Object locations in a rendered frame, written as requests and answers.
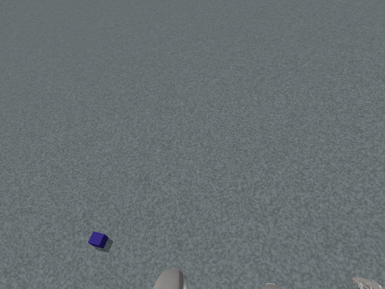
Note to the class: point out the small box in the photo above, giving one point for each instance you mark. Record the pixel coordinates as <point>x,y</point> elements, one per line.
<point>98,239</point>

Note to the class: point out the right robot hand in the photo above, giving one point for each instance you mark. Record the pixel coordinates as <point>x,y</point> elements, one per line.
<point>362,283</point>

